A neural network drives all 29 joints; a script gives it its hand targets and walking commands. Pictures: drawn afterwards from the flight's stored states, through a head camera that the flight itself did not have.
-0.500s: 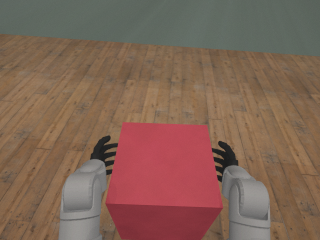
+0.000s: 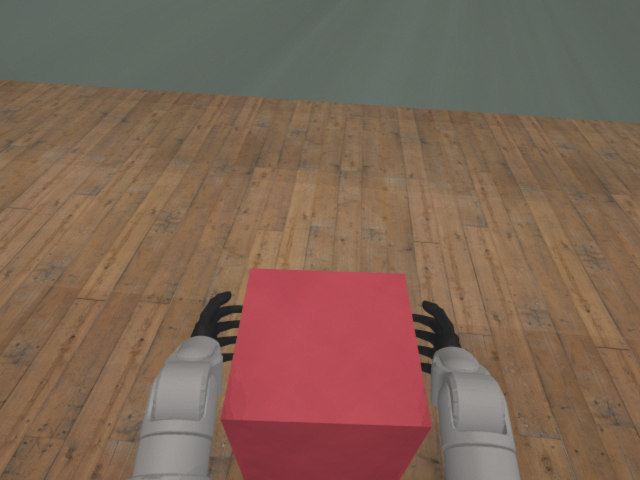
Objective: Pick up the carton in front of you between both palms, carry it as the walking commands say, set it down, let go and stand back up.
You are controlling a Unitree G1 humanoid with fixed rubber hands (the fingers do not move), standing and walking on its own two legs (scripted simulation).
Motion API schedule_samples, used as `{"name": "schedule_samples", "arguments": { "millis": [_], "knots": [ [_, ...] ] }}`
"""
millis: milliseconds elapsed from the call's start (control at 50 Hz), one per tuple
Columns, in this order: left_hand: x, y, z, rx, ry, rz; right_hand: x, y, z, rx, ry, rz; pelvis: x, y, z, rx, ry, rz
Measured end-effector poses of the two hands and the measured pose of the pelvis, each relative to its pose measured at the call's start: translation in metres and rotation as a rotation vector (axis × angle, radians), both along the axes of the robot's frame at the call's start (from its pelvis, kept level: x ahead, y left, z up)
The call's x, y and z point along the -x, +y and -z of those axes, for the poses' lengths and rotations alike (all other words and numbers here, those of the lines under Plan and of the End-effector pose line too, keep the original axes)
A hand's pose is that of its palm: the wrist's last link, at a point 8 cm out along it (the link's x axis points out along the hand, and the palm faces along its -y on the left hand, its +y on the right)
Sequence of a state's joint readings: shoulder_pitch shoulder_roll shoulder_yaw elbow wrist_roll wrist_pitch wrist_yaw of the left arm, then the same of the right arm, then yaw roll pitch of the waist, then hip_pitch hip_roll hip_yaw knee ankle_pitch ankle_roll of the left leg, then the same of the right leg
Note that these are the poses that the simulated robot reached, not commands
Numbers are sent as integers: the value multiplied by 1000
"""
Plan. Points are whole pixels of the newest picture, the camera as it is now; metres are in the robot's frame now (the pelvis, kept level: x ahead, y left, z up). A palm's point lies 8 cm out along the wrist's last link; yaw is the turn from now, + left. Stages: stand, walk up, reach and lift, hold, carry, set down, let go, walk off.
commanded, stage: carry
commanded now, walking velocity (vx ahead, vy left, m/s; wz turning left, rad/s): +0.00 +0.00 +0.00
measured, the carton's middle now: (323, 383) +0.27 +0.00 -0.04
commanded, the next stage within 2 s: hold in 1.18 s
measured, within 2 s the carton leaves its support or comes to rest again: neither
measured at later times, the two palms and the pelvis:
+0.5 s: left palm (201, 356) +0.26 +0.15 +0.04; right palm (441, 367) +0.26 -0.14 +0.04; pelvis -0.02 +0.00 +0.00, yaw +0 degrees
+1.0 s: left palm (192, 359) +0.26 +0.16 +0.04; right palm (435, 370) +0.26 -0.14 +0.04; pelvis -0.03 +0.01 +0.00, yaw +0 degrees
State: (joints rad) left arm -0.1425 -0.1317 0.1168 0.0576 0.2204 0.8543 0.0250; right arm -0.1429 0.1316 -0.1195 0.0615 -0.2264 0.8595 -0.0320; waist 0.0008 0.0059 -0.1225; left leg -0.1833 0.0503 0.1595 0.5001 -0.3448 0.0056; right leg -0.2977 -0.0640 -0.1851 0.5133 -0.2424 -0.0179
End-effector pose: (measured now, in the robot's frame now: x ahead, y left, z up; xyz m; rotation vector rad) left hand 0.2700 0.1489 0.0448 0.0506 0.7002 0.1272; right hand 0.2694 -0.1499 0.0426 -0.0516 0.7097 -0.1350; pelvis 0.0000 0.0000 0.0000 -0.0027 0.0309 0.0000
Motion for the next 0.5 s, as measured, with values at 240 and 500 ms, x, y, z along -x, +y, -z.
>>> {"name": "schedule_samples", "arguments": {
  "millis": [240, 500],
  "knots": [
    [-4, 1, 6, -4, -55, 4, -3, 1, 7, 3, -55, 1, 19, 1, -1, -3, 5, 1],
    [8, 5, 6, -2, -42, 0, 8, 5, 6, 0, -41, 0, 21, 5, 0, -2, 5, 2]
  ]
}}
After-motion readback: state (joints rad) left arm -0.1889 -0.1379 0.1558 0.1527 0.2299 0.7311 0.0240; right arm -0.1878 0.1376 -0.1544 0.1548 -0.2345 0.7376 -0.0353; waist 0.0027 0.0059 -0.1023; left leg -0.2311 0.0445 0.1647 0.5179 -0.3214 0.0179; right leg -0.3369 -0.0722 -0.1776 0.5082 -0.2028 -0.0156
